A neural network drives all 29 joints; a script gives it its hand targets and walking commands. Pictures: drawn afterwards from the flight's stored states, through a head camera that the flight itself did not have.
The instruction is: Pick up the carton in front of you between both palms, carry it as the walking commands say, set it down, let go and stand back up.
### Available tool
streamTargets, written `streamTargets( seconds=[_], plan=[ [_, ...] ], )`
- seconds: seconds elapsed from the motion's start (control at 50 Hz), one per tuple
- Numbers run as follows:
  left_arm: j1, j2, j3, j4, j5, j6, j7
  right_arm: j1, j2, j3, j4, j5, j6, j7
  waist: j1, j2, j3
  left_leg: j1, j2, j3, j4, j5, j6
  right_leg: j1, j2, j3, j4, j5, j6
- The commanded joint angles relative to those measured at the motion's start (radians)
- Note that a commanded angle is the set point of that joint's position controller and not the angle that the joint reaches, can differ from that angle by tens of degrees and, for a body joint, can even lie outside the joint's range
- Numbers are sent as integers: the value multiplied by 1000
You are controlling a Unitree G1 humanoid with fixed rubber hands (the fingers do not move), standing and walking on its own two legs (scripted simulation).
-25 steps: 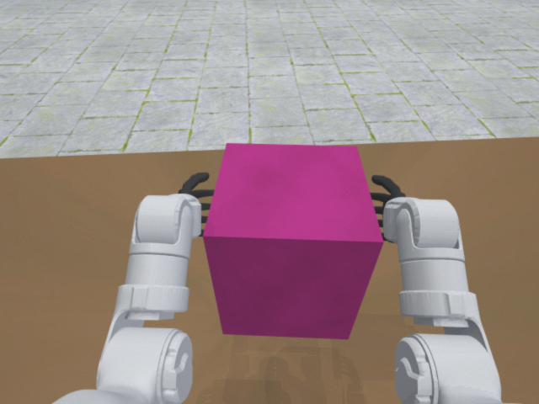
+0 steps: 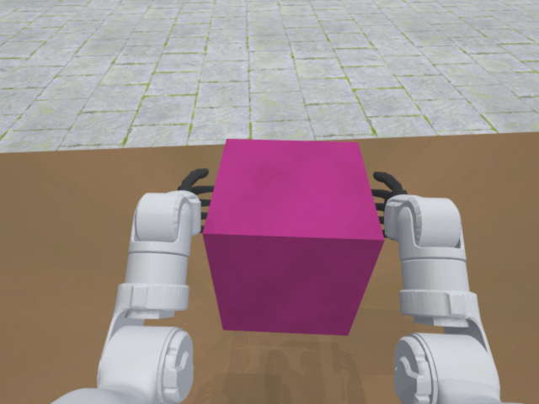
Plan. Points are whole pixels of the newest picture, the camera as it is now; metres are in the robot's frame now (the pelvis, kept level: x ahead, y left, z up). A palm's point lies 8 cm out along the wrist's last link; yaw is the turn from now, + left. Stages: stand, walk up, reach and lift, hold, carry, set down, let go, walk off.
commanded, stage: carry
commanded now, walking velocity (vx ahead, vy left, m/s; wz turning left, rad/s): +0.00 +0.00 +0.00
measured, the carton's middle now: (288, 239) +0.36 +0.00 +0.05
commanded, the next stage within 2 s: none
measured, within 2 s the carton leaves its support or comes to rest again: neither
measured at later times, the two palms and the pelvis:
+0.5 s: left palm (188, 209) +0.34 +0.15 +0.13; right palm (395, 213) +0.35 -0.15 +0.13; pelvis +0.00 +0.00 +0.00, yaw +0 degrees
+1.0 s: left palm (189, 205) +0.35 +0.15 +0.13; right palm (395, 209) +0.35 -0.15 +0.13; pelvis +0.01 +0.00 +0.00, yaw +0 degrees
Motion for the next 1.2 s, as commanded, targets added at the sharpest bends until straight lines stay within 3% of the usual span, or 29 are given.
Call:
streamTargets(
  seconds=[0.0,0.84,0.86,0.94,0.96,1.0,1.04,1.08,1.1,1.12,1.14,1.16,1.18],
  plan=[
    [-731,-1106,-558,-124,-416,-31,-224,-729,1112,555,-126,417,-33,220,-1,-2,-361,160,137,-129,-58,155,45,101,-147,139,-89,171,-32],
    [-738,-1111,-556,-124,-418,-30,-226,-738,1121,554,-125,423,-32,222,-3,-3,-365,162,139,-119,-55,164,42,106,-152,130,-87,184,-31],
    [-739,-1113,-556,-125,-418,-31,-226,-738,1121,555,-124,423,-32,222,-3,-3,-371,161,138,-118,-66,90,42,104,-150,126,-96,111,-32],
    [-746,-1113,-553,-120,-419,-29,-224,-746,1122,555,-121,424,-34,221,2,-17,-290,57,102,-120,-78,-413,56,20,-144,177,-163,-388,-60],
    [-752,-1114,-555,-121,-420,-29,-223,-750,1121,556,-119,423,-36,220,3,-28,-270,22,87,-106,-53,-450,56,19,-155,202,-183,-446,-69],
    [-752,-1109,-557,-118,-420,-31,-221,-751,1123,557,-109,426,-39,217,9,-83,-250,-42,41,-44,44,-359,44,72,-197,259,-210,-391,-89],
    [-726,-1091,-547,-95,-413,-34,-219,-726,1124,551,-86,426,-40,216,15,-149,-247,-98,-8,18,72,-309,32,146,-241,288,-183,-183,-123],
    [-720,-1087,-542,-92,-411,-37,-219,-716,1125,544,-73,426,-43,215,16,-131,-272,-49,-15,18,28,-296,35,155,-229,240,-112,-46,-115],
    [-724,-1090,-543,-92,-414,-38,-218,-713,1126,539,-67,425,-45,215,8,-104,-288,22,-4,-3,4,-285,45,113,-206,198,-63,-39,-95],
    [-728,-1095,-546,-91,-416,-40,-218,-706,1123,533,-62,422,-47,215,-7,-48,-302,120,37,-75,-24,-283,68,24,-165,139,27,-59,-64],
    [-726,-1102,-545,-85,-416,-40,-218,-682,1110,521,-51,415,-48,214,-23,102,-311,243,151,-256,-72,-189,116,-131,-84,32,210,-121,-18],
    [-704,-1098,-539,-65,-412,-39,-217,-650,1094,506,-30,408,-47,214,-40,214,-283,380,284,-459,-106,-45,185,-356,-8,-37,331,-322,14],
    [-714,-1107,-537,-63,-405,-40,-217,-662,1088,506,-35,399,-51,213,-65,239,-261,469,345,-544,-88,101,249,-501,-9,-10,372,-469,12]
  ],
)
